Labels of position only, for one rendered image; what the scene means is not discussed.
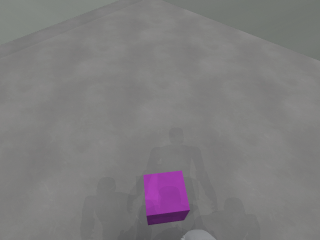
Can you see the robot right thigh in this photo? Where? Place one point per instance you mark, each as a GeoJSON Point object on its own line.
{"type": "Point", "coordinates": [197, 234]}

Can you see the carton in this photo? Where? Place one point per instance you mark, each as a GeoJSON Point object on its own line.
{"type": "Point", "coordinates": [166, 198]}

